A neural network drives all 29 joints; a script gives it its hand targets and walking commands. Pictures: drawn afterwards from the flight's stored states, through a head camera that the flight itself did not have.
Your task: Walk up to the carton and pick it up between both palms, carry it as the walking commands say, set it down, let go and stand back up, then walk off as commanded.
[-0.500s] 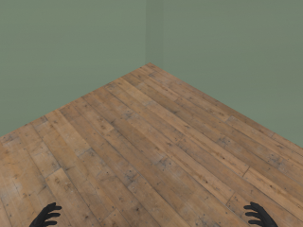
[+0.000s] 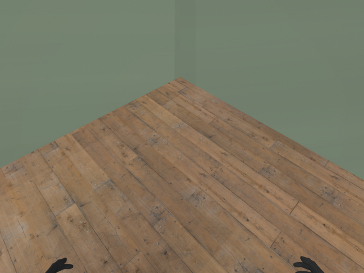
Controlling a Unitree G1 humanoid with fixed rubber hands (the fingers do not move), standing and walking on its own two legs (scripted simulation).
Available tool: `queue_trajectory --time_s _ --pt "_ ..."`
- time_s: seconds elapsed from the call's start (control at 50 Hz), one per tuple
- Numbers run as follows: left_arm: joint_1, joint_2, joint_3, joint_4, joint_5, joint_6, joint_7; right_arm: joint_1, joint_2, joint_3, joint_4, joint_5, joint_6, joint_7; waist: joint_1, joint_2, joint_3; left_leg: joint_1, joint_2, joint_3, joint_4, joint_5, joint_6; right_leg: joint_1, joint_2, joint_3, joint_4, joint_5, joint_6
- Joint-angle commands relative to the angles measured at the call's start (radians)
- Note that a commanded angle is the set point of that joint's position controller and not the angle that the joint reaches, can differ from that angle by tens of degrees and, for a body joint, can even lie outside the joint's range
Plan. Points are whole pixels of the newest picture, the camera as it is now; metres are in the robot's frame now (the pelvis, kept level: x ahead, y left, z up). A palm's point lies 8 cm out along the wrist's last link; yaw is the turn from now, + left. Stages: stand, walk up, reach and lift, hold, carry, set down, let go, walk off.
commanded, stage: stand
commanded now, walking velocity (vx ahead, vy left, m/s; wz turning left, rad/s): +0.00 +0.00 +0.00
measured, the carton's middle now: out of the picture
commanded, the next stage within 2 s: walk up in 0.66 s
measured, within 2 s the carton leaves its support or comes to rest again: neither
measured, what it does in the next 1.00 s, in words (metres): lifts its left foot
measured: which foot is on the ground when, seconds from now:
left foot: down 0.00-0.90, up 0.92-1.00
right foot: down 0.00-1.00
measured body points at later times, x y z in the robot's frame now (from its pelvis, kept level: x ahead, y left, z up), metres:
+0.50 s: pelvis +0.00 +0.00 +0.01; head +0.00 +0.00 +0.46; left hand +0.11 +0.31 -0.10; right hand +0.11 -0.31 -0.10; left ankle +0.01 +0.12 -0.73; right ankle +0.01 -0.12 -0.73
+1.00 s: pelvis -0.01 +0.01 +0.01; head +0.01 +0.02 +0.46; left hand +0.10 +0.36 -0.08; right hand +0.15 -0.31 -0.08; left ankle -0.02 +0.14 -0.68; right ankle +0.01 -0.12 -0.73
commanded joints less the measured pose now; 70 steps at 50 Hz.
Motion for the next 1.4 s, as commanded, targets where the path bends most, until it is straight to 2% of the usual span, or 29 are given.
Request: queue_trajectory --time_s 0.0,0.38,0.82,0.84,0.86,0.88,0.9,0.92,0.94,0.96,1.0,1.04,1.08,1.1,1.12,1.14,1.16,1.18,1.2,1.22,1.24,1.26,1.3,1.32,1.34,1.36,1.38 --pt "-0.048 0.167 0.034 -0.031 -0.002 -0.011 0.004 -0.048 -0.164 -0.034 -0.031 0.002 -0.011 -0.003 0.0 -0.001 -0.07 0.03 0.09 -0.095 -0.129 0.165 0.049 0.034 -0.094 0.1 -0.131 0.163 -0.052" --pt "-0.075 0.174 0.02 0.1 -0.002 -0.003 0.006 -0.078 -0.17 -0.025 0.103 0.003 -0.002 -0.004 0.001 0.001 -0.052 0.098 0.109 -0.096 -0.252 0.175 0.031 0.096 -0.11 0.1 -0.252 0.176 -0.033" --pt "-0.07 0.179 0.018 0.141 -0.004 0.004 0.009 -0.073 -0.176 -0.025 0.144 0.004 0.006 -0.007 0.001 0.0 -0.05 0.117 0.116 -0.096 -0.279 0.191 0.027 0.113 -0.118 0.101 -0.281 0.191 -0.029" --pt "-0.032 0.26 0.081 0.09 -0.002 0.009 0.012 -0.103 -0.269 -0.067 0.036 -0.022 0.039 0.046 0.039 0.012 -0.044 -0.141 0.054 -0.152 -0.141 0.424 0.09 0.223 -0.088 0.045 -0.149 0.217 -0.08" --pt "0.058 0.276 0.095 0.077 0.004 0.006 0.024 -0.133 -0.251 -0.064 -0.016 -0.023 0.048 0.063 0.062 -0.026 -0.097 -0.193 0.033 -0.095 -0.033 0.449 0.085 0.256 -0.162 0.123 -0.178 0.236 -0.128" --pt "0.049 0.3 0.113 0.06 0.013 0.004 0.031 -0.126 -0.214 -0.064 -0.052 -0.03 0.057 0.078 0.047 -0.131 -0.103 -0.269 -0.017 -0.037 0.147 0.152 0.051 0.238 -0.315 0.206 -0.262 0.311 -0.228" --pt "0.005 0.318 0.125 0.016 0.016 0.001 0.031 -0.1 -0.205 -0.066 -0.084 -0.046 0.068 0.086 0.027 -0.157 -0.098 -0.309 0.011 -0.057 0.353 -0.111 0.013 0.147 -0.449 0.25 -0.307 0.343 -0.329" --pt "-0.056 0.316 0.133 -0.025 0.013 -0.005 0.034 -0.06 -0.229 -0.082 -0.101 -0.043 0.077 0.094 -0.01 -0.13 -0.095 -0.305 0.061 -0.127 0.482 -0.137 -0.003 0.092 -0.477 0.22 -0.303 0.338 -0.35" --pt "-0.088 0.307 0.134 -0.047 0.014 -0.011 0.035 -0.049 -0.241 -0.098 -0.122 -0.036 0.083 0.102 -0.028 -0.091 -0.085 -0.316 0.091 -0.159 0.518 -0.128 -0.012 0.067 -0.492 0.173 -0.295 0.324 -0.321" --pt "-0.106 0.315 0.139 -0.063 0.015 -0.016 0.036 -0.042 -0.252 -0.105 -0.134 -0.032 0.086 0.111 -0.035 -0.08 -0.074 -0.33 0.11 -0.172 0.488 -0.101 -0.019 0.058 -0.469 0.115 -0.294 0.282 -0.284" --pt "-0.097 0.337 0.147 -0.067 0.026 -0.024 0.032 -0.04 -0.241 -0.107 -0.137 -0.034 0.082 0.134 -0.032 -0.086 -0.083 -0.33 0.112 -0.13 0.346 -0.058 -0.024 0.082 -0.415 0.017 -0.249 0.256 -0.242" --pt "-0.079 0.355 0.154 -0.07 0.032 -0.023 0.014 -0.044 -0.214 -0.1 -0.145 -0.034 0.08 0.149 -0.015 -0.118 -0.108 -0.241 0.09 -0.042 0.203 -0.046 -0.018 0.052 -0.387 -0.057 -0.221 0.247 -0.232" --pt "-0.083 0.362 0.156 -0.076 0.026 -0.013 -0.005 -0.004 -0.205 -0.099 -0.144 -0.031 0.074 0.149 -0.023 -0.144 -0.141 -0.129 0.057 0.051 0.077 -0.006 -0.009 0.016 -0.361 -0.119 -0.171 0.228 -0.205" --pt "-0.077 0.351 0.151 -0.076 0.018 -0.005 -0.014 0.019 -0.207 -0.102 -0.138 -0.035 0.067 0.144 -0.035 -0.127 -0.156 -0.059 0.034 0.091 -0.026 0.065 0.001 -0.006 -0.327 -0.169 -0.115 0.172 -0.169" --pt "-0.054 0.313 0.137 -0.074 0.013 0.0 -0.019 0.042 -0.231 -0.111 -0.127 -0.05 0.062 0.134 -0.038 -0.077 -0.173 0.011 0.007 0.061 -0.104 0.086 0.021 -0.032 -0.269 -0.213 0.001 0.098 -0.121" --pt "-0.012 0.211 0.097 -0.053 0.024 0.007 -0.013 0.133 -0.286 -0.126 -0.141 -0.066 0.046 0.119 -0.081 0.167 -0.179 0.12 0.073 -0.089 -0.241 0.129 0.096 -0.178 -0.169 -0.295 0.255 -0.031 -0.05" --pt "-0.033 0.19 0.085 -0.09 0.015 0.013 -0.001 0.103 -0.393 -0.136 -0.178 -0.066 0.04 0.115 -0.074 0.401 -0.148 0.188 0.264 -0.52 -0.305 0.269 0.261 -0.475 -0.004 -0.233 0.355 -0.38 0.01" --pt "-0.067 0.244 0.086 -0.077 0.003 0.017 0.012 0.117 -0.368 -0.135 -0.188 -0.056 0.043 0.109 -0.079 0.243 -0.174 0.183 0.266 -0.512 -0.297 0.281 0.302 -0.445 -0.036 -0.088 0.423 -0.316 -0.001" --pt "-0.05 0.25 0.082 -0.067 -0.001 0.009 0.013 0.089 -0.343 -0.126 -0.211 -0.052 0.052 0.103 -0.057 0.203 -0.172 0.139 0.229 -0.428 -0.273 0.249 0.279 -0.415 -0.056 -0.077 0.388 -0.257 0.001" --pt "-0.012 0.257 0.08 -0.047 -0.002 0.002 0.013 0.044 -0.316 -0.121 -0.232 -0.053 0.061 0.099 -0.036 0.183 -0.147 0.073 0.184 -0.363 -0.268 0.184 0.256 -0.367 -0.058 -0.084 0.344 -0.173 0.003" --pt "0.021 0.263 0.078 -0.036 0.0 -0.004 0.012 0.016 -0.299 -0.12 -0.257 -0.049 0.065 0.099 -0.026 0.194 -0.147 0.04 0.148 -0.335 -0.268 0.192 0.243 -0.311 -0.04 -0.088 0.3 -0.112 0.003" --pt "0.066 0.261 0.074 -0.008 -0.002 -0.007 0.006 0.013 -0.283 -0.108 -0.27 -0.057 0.072 0.103 -0.023 0.198 -0.146 0.017 0.125 -0.306 -0.27 0.255 0.241 -0.259 -0.012 -0.078 0.247 -0.076 -0.007" --pt "0.122 0.245 0.073 -0.009 -0.003 -0.011 0.011 0.004 -0.268 -0.103 -0.305 -0.064 0.075 0.11 -0.004 0.207 -0.17 -0.036 0.14 -0.334 -0.259 0.273 0.251 -0.151 0.002 -0.057 0.129 -0.067 -0.021" --pt "0.158 0.241 0.075 -0.003 -0.002 -0.015 0.016 -0.019 -0.266 -0.102 -0.323 -0.066 0.078 0.115 0.019 0.199 -0.179 -0.091 0.136 -0.336 -0.24 0.25 0.238 -0.062 0.01 -0.056 0.026 -0.03 -0.03" --pt "0.209 0.24 0.081 0.01 0.001 -0.021 0.02 -0.064 -0.254 -0.097 -0.342 -0.063 0.082 0.12 0.058 0.18 -0.188 -0.192 0.097 -0.301 -0.209 0.187 0.195 0.084 0.024 -0.072 -0.109 0.05 -0.034" --pt "0.244 0.276 0.095 0.016 0.012 -0.031 0.028 -0.071 -0.204 -0.079 -0.355 -0.057 0.081 0.12 0.081 0.051 -0.186 -0.33 0.011 -0.232 -0.096 0.065 0.128 0.247 -0.058 0.024 -0.284 0.061 -0.043" --pt "0.213 0.382 0.122 -0.01 0.029 -0.039 0.037 -0.034 -0.129 -0.053 -0.368 -0.05 0.074 0.122 0.063 -0.244 -0.198 -0.485 -0.101 -0.135 0.19 -0.096 0.07 0.298 -0.379 0.372 -0.428 -0.213 -0.089"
